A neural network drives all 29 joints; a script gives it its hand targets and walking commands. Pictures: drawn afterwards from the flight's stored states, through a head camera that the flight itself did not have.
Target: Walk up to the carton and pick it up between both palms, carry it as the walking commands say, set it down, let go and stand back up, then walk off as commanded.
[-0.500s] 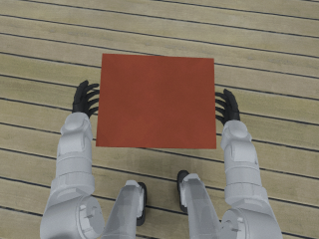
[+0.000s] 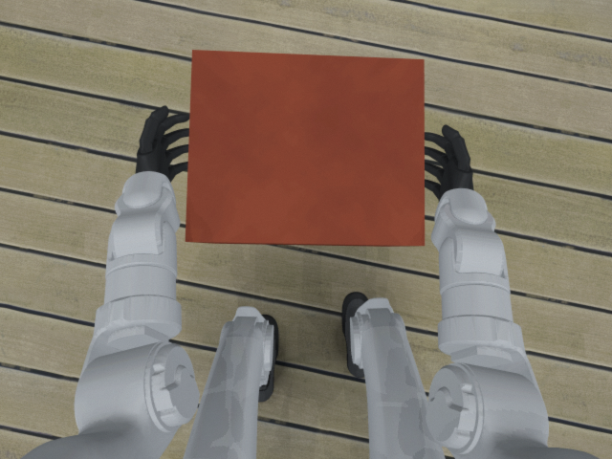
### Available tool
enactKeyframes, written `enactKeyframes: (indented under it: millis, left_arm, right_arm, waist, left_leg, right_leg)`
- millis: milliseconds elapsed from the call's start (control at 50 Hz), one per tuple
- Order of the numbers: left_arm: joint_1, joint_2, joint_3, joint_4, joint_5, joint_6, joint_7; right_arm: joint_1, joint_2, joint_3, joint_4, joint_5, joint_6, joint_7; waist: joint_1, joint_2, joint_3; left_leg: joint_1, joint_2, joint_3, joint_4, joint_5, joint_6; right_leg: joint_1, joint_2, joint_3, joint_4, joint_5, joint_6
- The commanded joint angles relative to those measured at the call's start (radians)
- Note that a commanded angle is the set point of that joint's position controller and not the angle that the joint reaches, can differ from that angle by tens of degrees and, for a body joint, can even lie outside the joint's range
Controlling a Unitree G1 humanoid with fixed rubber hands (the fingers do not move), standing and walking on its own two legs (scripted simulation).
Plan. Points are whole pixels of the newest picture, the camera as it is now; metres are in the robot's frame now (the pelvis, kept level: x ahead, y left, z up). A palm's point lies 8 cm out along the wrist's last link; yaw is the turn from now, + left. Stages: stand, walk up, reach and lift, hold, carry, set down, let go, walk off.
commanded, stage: set down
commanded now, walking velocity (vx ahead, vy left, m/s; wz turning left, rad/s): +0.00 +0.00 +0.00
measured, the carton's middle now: (304, 165) +0.48 +0.00 -0.19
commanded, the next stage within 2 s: none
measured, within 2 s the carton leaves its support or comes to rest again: neither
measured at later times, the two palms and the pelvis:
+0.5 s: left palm (189, 167) +0.47 +0.17 -0.18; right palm (439, 181) +0.45 -0.20 -0.20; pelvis -0.02 -0.02 -0.08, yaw +3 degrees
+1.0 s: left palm (200, 178) +0.48 +0.18 -0.29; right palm (412, 182) +0.47 -0.19 -0.30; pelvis -0.03 -0.01 -0.14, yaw +2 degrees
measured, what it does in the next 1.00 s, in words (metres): lowers itself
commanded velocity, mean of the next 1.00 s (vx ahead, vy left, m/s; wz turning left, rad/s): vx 0.00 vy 0.00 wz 0.00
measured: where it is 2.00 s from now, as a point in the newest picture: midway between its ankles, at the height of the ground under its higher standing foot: (310, 360)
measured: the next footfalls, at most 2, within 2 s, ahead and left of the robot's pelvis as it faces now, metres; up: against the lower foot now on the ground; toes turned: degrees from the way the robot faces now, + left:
none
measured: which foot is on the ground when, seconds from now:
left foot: down 0.00-1.00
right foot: down 0.00-1.00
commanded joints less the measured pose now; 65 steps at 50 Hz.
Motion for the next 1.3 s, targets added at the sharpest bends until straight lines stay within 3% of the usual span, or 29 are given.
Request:
enactKeyframes:
  millis: [0,120,160,200,240,260,280,320,360,380,400,420,480,520,600,720,800,840,880,900,980,1000,1020,1040,1080,1120,1200,1220,1280]
  left_arm:
    - [-0.576,-0.887,-0.671,-0.032,-0.233,-0.040,-0.329]
    - [-0.646,-0.894,-0.633,0.086,-0.211,-0.020,-0.314]
    - [-0.662,-0.876,-0.581,0.085,-0.179,-0.015,-0.318]
    - [-0.725,-0.860,-0.575,0.107,-0.200,-0.005,-0.321]
    - [-0.757,-0.829,-0.597,0.055,-0.218,-0.011,-0.322]
    - [-0.747,-0.838,-0.593,0.061,-0.218,-0.009,-0.322]
    - [-0.821,-0.816,-0.621,0.029,-0.251,-0.008,-0.323]
    - [-0.785,-0.789,-0.609,0.040,-0.238,-0.004,-0.326]
    - [-0.833,-0.766,-0.605,0.033,-0.268,-0.002,-0.331]
    - [-0.836,-0.780,-0.641,0.034,-0.273,0.002,-0.329]
    - [-0.830,-0.739,-0.617,0.033,-0.253,-0.002,-0.333]
    - [-0.824,-0.746,-0.608,0.038,-0.268,0.002,-0.339]
    - [-0.786,-0.716,-0.542,0.122,-0.244,0.007,-0.347]
    - [-0.789,-0.733,-0.559,0.114,-0.254,0.004,-0.356]
    - [-0.790,-0.717,-0.553,0.101,-0.264,-0.009,-0.363]
    - [-0.798,-0.685,-0.599,0.059,-0.264,-0.021,-0.333]
    - [-0.822,-0.688,-0.647,-0.004,-0.321,-0.034,-0.307]
    - [-0.887,-0.698,-0.681,-0.066,-0.345,-0.034,-0.285]
    - [-0.939,-0.619,-0.681,-0.064,-0.344,-0.040,-0.259]
    - [-0.990,-0.655,-0.722,-0.117,-0.371,-0.039,-0.250]
    - [-1.072,-0.571,-0.702,-0.124,-0.395,-0.045,-0.210]
    - [-1.107,-0.571,-0.704,-0.145,-0.396,-0.037,-0.200]
    - [-1.117,-0.567,-0.693,-0.074,-0.397,-0.032,-0.197]
    - [-1.131,-0.583,-0.726,-0.149,-0.404,-0.033,-0.189]
    - [-1.178,-0.550,-0.749,-0.144,-0.431,-0.031,-0.186]
    - [-1.221,-0.550,-0.756,-0.167,-0.445,-0.027,-0.196]
    - [-1.315,-0.453,-0.774,-0.222,-0.454,-0.036,-0.172]
    - [-1.375,-0.465,-0.790,-0.268,-0.478,-0.036,-0.173]
    - [-1.354,-0.471,-0.745,-0.250,-0.479,-0.029,-0.170]
  right_arm:
    - [-0.618,0.739,0.574,-0.006,0.194,-0.106,0.345]
    - [-0.721,0.673,0.442,0.106,0.162,-0.104,0.360]
    - [-0.797,0.659,0.462,0.035,0.164,-0.109,0.359]
    - [-0.858,0.664,0.472,0.027,0.167,-0.092,0.349]
    - [-0.822,0.672,0.478,0.044,0.169,-0.090,0.341]
    - [-0.870,0.671,0.522,-0.006,0.204,-0.093,0.342]
    - [-0.866,0.673,0.491,0.017,0.183,-0.082,0.333]
    - [-0.973,0.698,0.569,-0.078,0.239,-0.084,0.326]
    - [-0.982,0.692,0.582,-0.060,0.238,-0.074,0.313]
    - [-0.907,0.694,0.553,0.007,0.229,-0.065,0.312]
    - [-0.910,0.720,0.556,0.030,0.231,-0.056,0.310]
    - [-0.950,0.699,0.561,-0.008,0.219,-0.057,0.305]
    - [-0.989,0.709,0.571,-0.008,0.232,-0.055,0.288]
    - [-0.915,0.697,0.538,0.050,0.197,-0.050,0.286]
    - [-0.918,0.696,0.556,0.055,0.211,-0.059,0.275]
    - [-0.947,0.618,0.565,-0.009,0.241,-0.094,0.275]
    - [-1.000,0.591,0.638,-0.085,0.276,-0.102,0.271]
    - [-1.070,0.577,0.663,-0.163,0.302,-0.109,0.263]
    - [-1.050,0.535,0.603,-0.051,0.284,-0.103,0.260]
    - [-1.080,0.517,0.616,-0.103,0.315,-0.111,0.257]
    - [-1.144,0.463,0.585,-0.037,0.316,-0.105,0.244]
    - [-1.186,0.418,0.590,-0.083,0.334,-0.109,0.238]
    - [-1.211,0.431,0.569,-0.017,0.320,-0.104,0.237]
    - [-1.168,0.415,0.564,-0.027,0.325,-0.104,0.238]
    - [-1.170,0.405,0.575,-0.002,0.321,-0.093,0.225]
    - [-1.215,0.456,0.583,-0.027,0.345,-0.087,0.219]
    - [-1.231,0.488,0.574,0.047,0.421,-0.071,0.225]
    - [-1.190,0.506,0.566,0.104,0.405,-0.054,0.233]
    - [-1.250,0.522,0.610,0.065,0.434,-0.043,0.239]
  waist:
    - [-0.098,0.044,-1.221]
    - [-0.126,0.084,-1.067]
    - [-0.069,0.043,-1.064]
    - [-0.097,-0.003,-1.083]
    - [-0.110,-0.003,-1.133]
    - [-0.051,0.020,-1.181]
    - [-0.117,-0.031,-1.232]
    - [-0.046,-0.030,-1.306]
    - [-0.042,-0.075,-1.311]
    - [-0.088,-0.010,-1.329]
    - [-0.024,-0.024,-1.283]
    - [-0.056,-0.087,-1.291]
    - [0.011,-0.092,-1.205]
    - [-0.039,-0.100,-1.167]
    - [-0.017,-0.121,-1.192]
    - [-0.029,-0.042,-1.244]
    - [-0.042,-0.083,-1.370]
    - [-0.050,-0.089,-1.482]
    - [-0.038,-0.063,-1.398]
    - [-0.066,0.001,-1.506]
    - [-0.062,-0.038,-1.494]
    - [-0.077,0.022,-1.553]
    - [-0.074,-0.031,-1.502]
    - [-0.097,0.036,-1.597]
    - [-0.121,0.021,-1.675]
    - [-0.105,-0.038,-1.731]
    - [-0.041,0.010,-1.794]
    - [-0.071,0.000,-1.816]
    - [-0.050,-0.025,-1.808]
  left_leg:
    - [0.288,-0.108,-0.018,-0.069,0.447,-0.018]
    - [0.194,-0.091,-0.035,-0.063,0.244,-0.022]
    - [0.085,-0.102,-0.009,-0.032,0.195,-0.013]
    - [0.069,-0.107,-0.004,-0.023,0.121,-0.001]
    - [0.024,-0.107,0.016,0.018,0.157,-0.004]
    - [0.016,-0.114,0.037,0.040,0.169,-0.008]
    - [0.035,-0.105,0.017,0.038,0.157,-0.002]
    - [0.027,-0.109,0.038,0.057,0.174,0.013]
    - [-0.059,-0.121,0.062,0.104,0.128,0.011]
    - [-0.017,-0.121,0.059,0.096,0.156,0.004]
    - [-0.102,-0.120,0.078,0.111,0.129,0.007]
    - [-0.129,-0.117,0.071,0.126,0.109,0.010]
    - [-0.229,-0.121,0.084,0.156,0.106,0.024]
    - [-0.301,-0.126,0.080,0.165,0.066,0.017]
    - [-0.394,-0.127,0.093,0.214,0.095,0.008]
    - [-0.293,-0.119,0.066,0.246,0.224,-0.003]
    - [-0.273,-0.117,0.077,0.299,0.281,-0.014]
    - [-0.207,-0.121,0.074,0.325,0.291,-0.014]
    - [-0.161,-0.112,0.072,0.323,0.258,-0.019]
    - [-0.093,-0.109,0.076,0.338,0.286,-0.028]
    - [-0.041,-0.099,0.077,0.373,0.232,-0.024]
    - [0.019,-0.093,0.081,0.382,0.226,-0.031]
    - [-0.024,-0.095,0.075,0.387,0.178,-0.024]
    - [0.081,-0.092,0.074,0.396,0.215,-0.034]
    - [0.100,-0.085,0.085,0.431,0.208,-0.038]
    - [0.025,-0.081,0.114,0.449,0.177,-0.019]
    - [0.132,-0.063,0.116,0.487,0.217,-0.011]
    - [0.116,-0.066,0.118,0.497,0.208,-0.012]
    - [0.131,-0.055,0.122,0.538,0.219,0.001]
  right_leg:
    - [0.492,0.096,-0.071,0.065,0.390,-0.009]
    - [0.272,0.089,-0.093,0.098,0.161,-0.021]
    - [0.315,0.087,-0.084,0.119,0.148,-0.016]
    - [0.361,0.090,-0.091,0.124,0.095,-0.004]
    - [0.382,0.093,-0.090,0.147,0.145,-0.002]
    - [0.421,0.093,-0.070,0.161,0.157,-0.004]
    - [0.418,0.098,-0.098,0.176,0.158,0.006]
    - [0.489,0.099,-0.083,0.201,0.179,0.015]
    - [0.528,0.091,-0.072,0.217,0.172,0.019]
    - [0.502,0.088,-0.081,0.224,0.193,0.019]
    - [0.509,0.090,-0.045,0.223,0.186,0.016]
    - [0.538,0.086,-0.069,0.238,0.190,0.023]
    - [0.531,0.081,-0.026,0.256,0.206,0.026]
    - [0.523,0.082,-0.028,0.259,0.207,0.020]
    - [0.571,0.069,-0.011,0.299,0.290,0.024]
    - [0.436,0.082,-0.041,0.375,0.380,0.016]
    - [0.519,0.076,-0.037,0.415,0.485,0.015]
    - [0.538,0.078,-0.048,0.441,0.469,0.016]
    - [0.400,0.077,-0.068,0.452,0.348,0.010]
    - [0.427,0.081,-0.072,0.462,0.363,0.003]
    - [0.374,0.071,-0.087,0.499,0.269,0.007]
    - [0.353,0.068,-0.096,0.508,0.251,0.003]
    - [0.372,0.056,-0.096,0.515,0.217,0.004]
    - [0.341,0.064,-0.105,0.530,0.222,0.001]
    - [0.424,0.053,-0.105,0.553,0.247,0.001]
    - [0.582,0.056,-0.085,0.563,0.280,0.001]
    - [0.552,0.056,-0.080,0.618,0.304,0.002]
    - [0.573,0.050,-0.077,0.631,0.315,-0.004]
    - [0.574,0.059,-0.072,0.664,0.320,0.004]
